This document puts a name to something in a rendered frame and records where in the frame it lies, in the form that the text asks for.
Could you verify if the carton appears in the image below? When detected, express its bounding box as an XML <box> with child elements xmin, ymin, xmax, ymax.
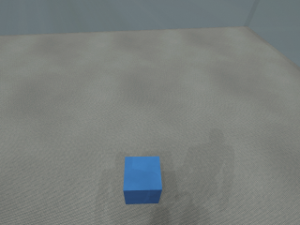
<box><xmin>123</xmin><ymin>157</ymin><xmax>162</xmax><ymax>204</ymax></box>

